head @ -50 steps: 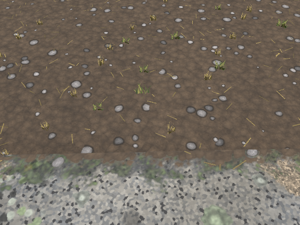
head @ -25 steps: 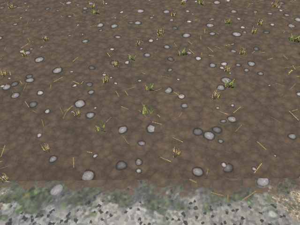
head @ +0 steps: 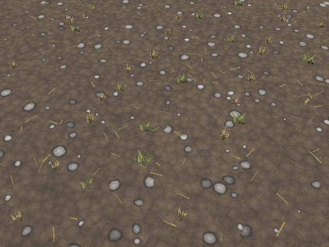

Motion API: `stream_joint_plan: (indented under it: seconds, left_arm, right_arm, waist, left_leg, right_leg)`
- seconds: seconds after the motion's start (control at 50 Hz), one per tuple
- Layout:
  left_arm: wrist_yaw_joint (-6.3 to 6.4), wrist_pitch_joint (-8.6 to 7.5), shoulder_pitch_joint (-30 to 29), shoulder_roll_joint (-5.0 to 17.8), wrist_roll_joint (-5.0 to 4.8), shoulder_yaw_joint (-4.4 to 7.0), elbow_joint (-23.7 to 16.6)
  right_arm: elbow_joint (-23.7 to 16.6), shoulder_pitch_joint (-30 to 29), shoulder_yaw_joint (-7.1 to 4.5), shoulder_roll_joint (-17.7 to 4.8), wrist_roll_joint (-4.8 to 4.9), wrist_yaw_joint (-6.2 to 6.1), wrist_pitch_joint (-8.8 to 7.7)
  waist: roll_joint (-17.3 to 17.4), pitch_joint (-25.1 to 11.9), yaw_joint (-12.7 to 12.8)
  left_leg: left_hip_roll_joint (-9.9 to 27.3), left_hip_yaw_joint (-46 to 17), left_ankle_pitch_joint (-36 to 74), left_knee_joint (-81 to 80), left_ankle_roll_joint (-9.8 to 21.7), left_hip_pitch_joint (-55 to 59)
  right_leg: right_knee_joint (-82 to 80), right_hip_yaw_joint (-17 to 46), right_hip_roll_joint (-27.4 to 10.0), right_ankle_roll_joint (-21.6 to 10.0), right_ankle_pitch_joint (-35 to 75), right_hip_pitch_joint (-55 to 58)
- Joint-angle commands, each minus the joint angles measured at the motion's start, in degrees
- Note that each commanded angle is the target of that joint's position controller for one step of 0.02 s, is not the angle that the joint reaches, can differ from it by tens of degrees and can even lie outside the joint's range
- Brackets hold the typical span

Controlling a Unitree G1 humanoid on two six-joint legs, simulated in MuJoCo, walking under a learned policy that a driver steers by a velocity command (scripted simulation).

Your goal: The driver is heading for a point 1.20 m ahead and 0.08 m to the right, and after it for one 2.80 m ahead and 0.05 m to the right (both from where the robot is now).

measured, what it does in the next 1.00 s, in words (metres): walks ahead: right foot, then left foot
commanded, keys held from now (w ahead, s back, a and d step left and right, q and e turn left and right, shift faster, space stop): w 0.20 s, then no key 0.50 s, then w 0.30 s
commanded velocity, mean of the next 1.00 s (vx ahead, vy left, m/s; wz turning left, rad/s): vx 0.28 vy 0.00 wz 0.00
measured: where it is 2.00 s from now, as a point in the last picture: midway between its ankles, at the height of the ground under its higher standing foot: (160, 185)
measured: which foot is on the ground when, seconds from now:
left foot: down 0.00-0.32, up 0.34-0.66, down 0.68-1.00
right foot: up 0.00-0.28, down 0.30-1.00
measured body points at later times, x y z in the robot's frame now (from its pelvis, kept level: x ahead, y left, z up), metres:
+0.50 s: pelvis +0.23 -0.08 +0.00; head +0.26 -0.10 +0.44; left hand +0.34 +0.16 -0.13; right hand +0.27 -0.34 -0.16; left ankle +0.20 +0.08 -0.68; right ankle +0.30 -0.16 -0.74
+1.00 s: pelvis +0.33 -0.07 -0.01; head +0.33 -0.06 +0.44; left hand +0.38 +0.20 -0.15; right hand +0.31 -0.33 -0.15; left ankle +0.28 +0.07 -0.74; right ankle +0.31 -0.16 -0.74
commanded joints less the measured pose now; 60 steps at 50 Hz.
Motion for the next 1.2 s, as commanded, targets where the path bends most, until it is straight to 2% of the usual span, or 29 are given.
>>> stream_joint_plan:
  seconds: [0.02,0.1,0.2,0.24,0.28,0.3,0.32,0.34,0.36,0.38,0.4,0.44,0.5,0.62,0.68,0.7,0.72,0.78,0.88,0.94,0.98,1.02,1.04,1.06,1.08,1.1,1.14,1.18,1.2]
  left_arm:
    - [0.39,0.27,1.89,2.7,0.69,0.85,-2.59]
    - [-0.38,-0.33,-6.87,1.76,0.39,0.49,-4.97]
    - [-2.27,-1.09,-14.94,2.15,-0.12,0.23,-8.48]
    - [-2.93,-1.53,-13.12,3.1,0.01,0.63,-8.83]
    - [-3.02,-1.96,-3.05,5.99,0.77,2.11,-6.04]
    - [-2.87,-2.31,4.75,10.01,1.52,3.31,-4.14]
    - [-2.79,-1.89,10.42,13.86,2.58,3.82,-3.62]
    - [-3.24,-1.25,13.31,11.54,1.52,3.23,-2.8]
    - [-3.38,-0.82,9.75,8.22,1.02,2.21,-3.75]
    - [-3.3,-0.6,3.6,6.26,1.09,1.35,-5.07]
    - [-3.43,-0.63,-0.6,4.56,1.36,0.55,-5.4]
    - [-3.69,-0.9,-4.42,2.51,2.24,-0.13,-4.92]
    - [-3.39,-1.17,-5.23,3.71,2.91,-0.02,-3.46]
    - [-1.5,1.59,-4.03,4.49,2.08,-0.1,-0.11]
    - [-1.33,2.62,-3.07,2.53,1.15,-0.75,1.78]
    - [-1.26,2.77,-1.38,2.96,1.31,-0.45,2.15]
    - [-0.81,3.12,0.64,3.68,0.98,0.05,2.7]
    - [0.46,4.05,-1.19,5.59,0.27,1.02,2.53]
    - [-0.13,2.11,-1.48,3.33,-0.46,1.33,2.32]
    - [-0.95,0.3,-2.2,1.38,-0.07,0.99,1.99]
    - [-1.39,-0.49,-0.47,2.12,-0.2,1.22,2.55]
    - [-1.49,-0.57,6.13,3.26,-0.27,1.82,4.92]
    - [-1.37,-0.56,11.4,5.97,-0.52,2.77,6.65]
    - [-1.26,-0.45,18.03,10.75,-0.98,4.36,8.48]
    - [-1.72,-0.75,22.25,9.51,-0.67,3.78,9.11]
    - [-1.72,-1.01,20.08,6.31,-0.02,2.54,8.56]
    - [-1.91,-1.0,14.56,5.35,0.04,1.67,6.04]
    - [-1.53,-0.3,11.8,5.23,-0.28,1.05,5.01]
    - [-0.94,-0.31,14.09,5.55,0.7,1.19,5.83]
  right_arm:
    - [-2.86,-1.36,-1.08,-7.23,0.01,-1.24,-0.91]
    - [-1.85,3.24,-1.37,-8.84,0.85,-2.16,-0.11]
    - [0.11,7.28,-1.76,-9.78,1.31,-2.49,1.18]
    - [0.25,6.45,-1.94,-9.69,0.76,-2.55,1.88]
    - [-0.26,4.18,-1.74,-9.19,0.89,-2.76,2.68]
    - [-1.11,4.55,-1.07,-7.78,0.37,-2.86,2.69]
    - [-0.58,12.05,0.73,-2.16,-0.61,-2.6,2.11]
    - [1.35,16.87,1.15,-1.39,0.6,-2.1,1.07]
    - [1.19,13.23,-0.62,-7.53,1.89,-2.14,0.82]
    - [-0.23,8.02,-0.94,-8.05,2.28,-2.62,1.37]
    - [-0.64,5.66,-1.02,-7.07,1.55,-3.2,2.28]
    - [-0.78,6.03,-1.26,-5.21,0.69,-3.95,4.37]
    - [-1.06,5.7,-0.84,-2.19,0.37,-4.79,5.84]
    - [-2.35,0.41,-1.32,-3.62,0.18,-4.69,7.68]
    - [-2.29,-0.49,-1.17,-3.47,-1.19,-4.52,7.41]
    - [-2.11,-0.53,-1.51,-5.68,-0.87,-4.65,7.27]
    - [-0.83,-0.41,-2.3,-7.77,0.32,-4.68,7.17]
    - [-0.11,-1.33,-2.45,-5.38,0.49,-4.57,5.68]
    - [0.78,1.24,-3.28,-5.78,2.15,-4.04,2.67]
    - [1.28,4.35,-4.32,-8.87,2.59,-3.54,1.92]
    - [0.67,2.98,-4.33,-8.59,2.68,-3.24,1.74]
    - [-1.23,-1.92,-4.23,-8.41,3.01,-2.9,1.78]
    - [-3.15,-5.97,-3.71,-6.76,3.09,-2.85,1.44]
    - [-4.59,-7.39,-3.0,-3.78,2.42,-2.75,0.53]
    - [-5.42,-8.72,-3.23,-4.75,1.3,-2.64,-0.38]
    - [-5.43,-8.08,-3.93,-6.61,1.99,-2.2,-0.83]
    - [-4.98,-7.52,-3.83,-5.74,2.58,-1.41,-0.73]
    - [-5.69,-9.53,-3.83,-4.64,2.16,-1.42,-0.24]
    - [-5.58,-10.84,-3.67,-3.83,1.34,-0.97,-0.33]
  waist:
    - [4.7,3.39,2.48]
    - [4.66,3.28,-0.59]
    - [5.1,5.0,-2.91]
    - [6.5,3.3,-1.04]
    - [7.05,-1.9,4.31]
    - [3.33,-8.54,6.77]
    - [-9.21,-18.18,5.5]
    - [-15.98,-25.48,5.7]
    - [-8.36,-19.79,5.66]
    - [-4.26,-13.17,4.06]
    - [-0.64,-9.33,2.34]
    - [-1.4,-6.87,-0.75]
    - [-2.7,-6.11,-2.16]
    - [-3.48,-5.77,-0.35]
    - [-0.75,-0.16,-0.58]
    - [2.48,1.36,1.5]
    - [6.36,2.22,2.97]
    - [6.5,3.06,2.32]
    - [7.16,4.46,1.51]
    - [12.36,3.66,0.84]
    - [11.49,2.49,2.15]
    - [8.64,0.72,5.79]
    - [2.88,0.47,8.19]
    - [-8.26,-0.92,9.6]
    - [-12.27,-0.31,10.77]
    - [-6.73,1.5,7.85]
    - [-0.78,3.43,4.71]
    - [-0.03,4.91,3.6]
    - [0.47,3.73,4.38]
  left_leg:
    - [16.19,-12.93,3.51,-11.7,9.44,-5.01]
    - [15.6,-10.46,4.53,-10.75,7.14,-0.03]
    - [18.04,-10.12,5.64,-6.64,6.38,7.83]
    - [17.94,-9.25,16.01,-2.01,5.07,7.99]
    - [15.24,-7.84,30.34,9.22,2.45,9.2]
    - [11.36,-5.21,25.44,21.64,-0.19,4.49]
    - [3.59,-2.29,-3.5,44.04,-4.12,-14.6]
    - [-1.18,-9.55,-30.86,56.82,-5.15,-23.25]
    - [2.14,-13.04,-27.69,60.44,-4.76,-24.82]
    - [4.85,-10.83,-23.75,59.4,-5.02,-25.18]
    - [7.3,-9.75,-20.94,55.75,-5.84,-22.83]
    - [10.36,-9.06,-16.31,47.4,-6.26,-14.36]
    - [10.04,-7.41,-12.68,34.53,-6.52,-8.76]
    - [9.33,-5.85,-4.8,19.42,-6.33,-1.77]
    - [10.58,-6.73,1.45,7.65,-4.3,0.99]
    - [11.32,-6.99,2.53,6.99,-3.38,0.63]
    - [9.44,-5.93,-7.18,6.72,-2.64,-2.72]
    - [7.92,-6.18,-19.83,3.63,-2.08,-9.93]
    - [11.93,-12.82,-26.29,-0.62,3.01,-8.46]
    - [18.93,-23.85,-22.49,-4.38,7.34,0.64]
    - [20.37,-24.13,-11.39,-1.75,7.75,2.45]
    - [17.45,-18.55,-2.75,3.44,5.61,-4.2]
    - [12.63,-11.67,1.63,11.73,2.7,-11.73]
    - [5.09,-2.35,1.89,27.76,-1.32,-24.43]
    - [3.92,-3.91,-18.62,39.9,-2.03,-37.87]
    - [7.62,-7.52,-19.89,47.13,-0.98,-42.97]
    - [11.42,-7.43,-12.6,47.24,-0.17,-43.18]
    - [13.09,-6.23,-7.3,39.15,-1.81,-37.28]
    - [12.41,-5.72,-1.51,39.83,-2.46,-36.8]
  right_leg:
    - [-8.63,0.21,-2.58,1.54,9.14,-2.55]
    - [-23.89,-1.61,-0.39,1.9,17.74,-1.84]
    - [-33.18,-2.44,1.68,1.24,14.34,-1.38]
    - [-34.31,-3.21,3.61,0.18,11.36,5.34]
    - [-37.44,-5.36,6.77,-2.18,12.2,17.34]
    - [-36.21,-1.54,2.09,-4.79,29.18,29.92]
    - [-33.9,15.4,-12.03,-13.34,42.54,52.48]
    - [-39.7,29.93,-17.81,-19.32,42.85,57.82]
    - [-41.45,23.45,-15.4,-16.68,40.31,49.23]
    - [-42.45,15.62,-12.76,-14.39,40.61,41.01]
    - [-44.64,10.46,-10.43,-13.26,41.42,33.43]
    - [-47.89,5.25,-7.08,-11.36,38.25,23.49]
    - [-49.7,1.12,-5.0,-11.23,38.62,19.42]
    - [-53.42,2.65,-4.03,-10.01,7.81,19.06]
    - [-53.15,2.79,-0.02,-4.97,-9.6,16.92]
    - [-51.72,1.95,2.57,-3.46,-10.57,16.87]
    - [-52.38,0.04,4.96,-2.62,-11.8,18.25]
    - [-48.32,-1.37,5.22,-3.7,-18.71,23.27]
    - [-41.87,-2.62,5.76,-5.39,-19.04,20.56]
    - [-32.99,-6.48,8.64,-4.46,-10.59,13.54]
    - [-33.95,-5.93,7.84,-5.13,-8.18,14.48]
    - [-38.71,-4.35,7.02,-6.04,-6.13,25.54]
    - [-43.48,1.65,3.59,-7.95,-7.72,33.31]
    - [-49.24,15.5,-3.96,-12.22,-5.99,46.05]
    - [-52.08,28.06,-11.64,-16.25,2.07,53.73]
    - [-50.48,26.04,-13.29,-16.1,5.28,53.42]
    - [-51.76,18.03,-11.45,-13.6,12.64,48.6]
    - [-54.63,10.9,-8.91,-10.95,16.36,41.12]
    - [-53.17,9.5,-8.22,-10.64,18.07,41.15]
Velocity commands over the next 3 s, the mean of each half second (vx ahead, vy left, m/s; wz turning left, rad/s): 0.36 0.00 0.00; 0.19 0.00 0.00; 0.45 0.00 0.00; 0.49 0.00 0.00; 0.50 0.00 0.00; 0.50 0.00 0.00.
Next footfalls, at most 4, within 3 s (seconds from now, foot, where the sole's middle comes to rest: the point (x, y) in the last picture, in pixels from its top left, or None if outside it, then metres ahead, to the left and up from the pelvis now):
0.30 right None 0.34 -0.16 -0.78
0.68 left None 0.32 0.07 -0.78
1.54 left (136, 204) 0.77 0.13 -0.90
2.06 right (181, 155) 1.06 -0.10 -0.90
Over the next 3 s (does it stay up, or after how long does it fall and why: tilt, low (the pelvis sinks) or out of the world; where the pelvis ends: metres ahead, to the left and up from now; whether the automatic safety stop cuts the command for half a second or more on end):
stays up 1.39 0.07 -0.12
